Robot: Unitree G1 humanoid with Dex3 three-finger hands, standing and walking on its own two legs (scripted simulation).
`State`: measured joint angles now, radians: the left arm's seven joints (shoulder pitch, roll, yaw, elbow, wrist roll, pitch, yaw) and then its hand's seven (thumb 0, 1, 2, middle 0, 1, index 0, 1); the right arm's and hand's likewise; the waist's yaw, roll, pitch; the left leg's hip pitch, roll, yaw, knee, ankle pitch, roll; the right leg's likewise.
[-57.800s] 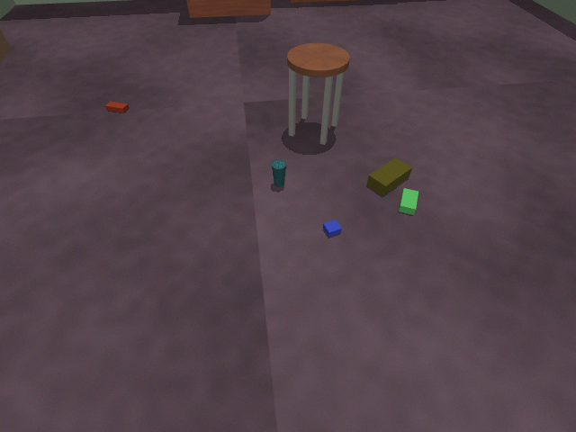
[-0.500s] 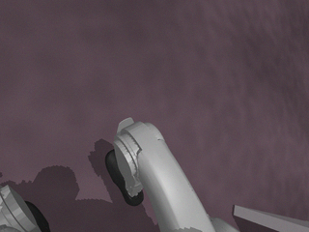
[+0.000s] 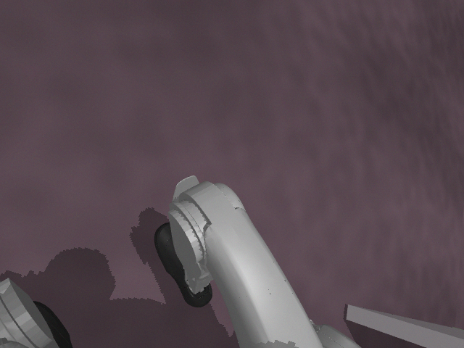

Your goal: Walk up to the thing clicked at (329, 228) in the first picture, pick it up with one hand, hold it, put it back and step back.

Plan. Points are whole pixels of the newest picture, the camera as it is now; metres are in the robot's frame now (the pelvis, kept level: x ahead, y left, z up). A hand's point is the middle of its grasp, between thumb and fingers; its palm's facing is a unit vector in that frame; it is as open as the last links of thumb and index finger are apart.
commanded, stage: withdraw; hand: left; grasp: from above
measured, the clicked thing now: out of the picture +0.44 +0.39 -0.32
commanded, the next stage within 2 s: home in 0.90 s
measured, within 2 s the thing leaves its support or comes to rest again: neither
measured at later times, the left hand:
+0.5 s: hand out of the picture +0.46 +0.40 -0.18, palm faces -0.14 -0.31 -0.94, open 13.4 cm
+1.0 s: hand out of the picture +0.44 +0.41 -0.15, palm faces -0.54 -0.19 -0.82, open 13.6 cm
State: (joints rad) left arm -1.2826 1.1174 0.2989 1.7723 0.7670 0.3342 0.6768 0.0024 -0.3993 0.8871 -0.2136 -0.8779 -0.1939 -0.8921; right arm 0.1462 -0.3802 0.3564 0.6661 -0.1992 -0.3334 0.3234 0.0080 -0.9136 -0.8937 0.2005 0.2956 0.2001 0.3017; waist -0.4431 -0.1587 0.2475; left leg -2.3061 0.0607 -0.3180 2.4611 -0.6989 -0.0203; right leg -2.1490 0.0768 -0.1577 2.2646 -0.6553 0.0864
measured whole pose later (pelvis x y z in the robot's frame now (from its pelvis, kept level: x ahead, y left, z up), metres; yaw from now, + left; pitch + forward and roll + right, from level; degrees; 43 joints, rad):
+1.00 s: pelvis +0.00 -0.01 +0.00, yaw +5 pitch +30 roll -11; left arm -1.11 1.06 0.08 1.36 1.18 -0.24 0.01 0.00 -0.42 0.93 -0.12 -1.00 -0.13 -0.98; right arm 0.12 -0.35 0.22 0.60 -0.14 -0.02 0.09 0.00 -0.89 -0.89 0.20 0.30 0.20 0.30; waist -0.30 -0.06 0.11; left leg -2.32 0.04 -0.23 2.41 -0.64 -0.02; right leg -2.19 0.04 -0.09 2.29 -0.65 0.07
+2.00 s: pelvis +0.04 -0.01 +0.27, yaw +15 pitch +25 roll -4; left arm 0.07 0.35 0.09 0.20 0.07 0.33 0.03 0.01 0.78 0.87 -0.21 -0.32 -0.20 -0.32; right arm 0.12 -0.23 0.02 0.55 0.05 -0.07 -0.07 0.01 -0.91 -0.90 0.20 0.30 0.20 0.30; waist -0.08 0.03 -0.19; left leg -1.38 0.06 -0.09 1.52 -0.58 -0.03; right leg -1.30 -0.02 -0.05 1.47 -0.60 0.03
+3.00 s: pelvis +0.08 +0.00 +0.38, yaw +18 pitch +9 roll -3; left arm 0.49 0.22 0.04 -0.13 -0.05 0.48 0.02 0.01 0.89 0.88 -0.20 -0.30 -0.20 -0.29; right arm 0.28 -0.22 0.04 0.55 0.00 -0.24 -0.19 0.02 -0.90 -0.90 0.21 0.30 0.21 0.30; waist -0.05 0.04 -0.15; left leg -0.71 0.05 -0.06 1.01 -0.47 -0.03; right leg -0.62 -0.03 -0.06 0.94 -0.48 0.03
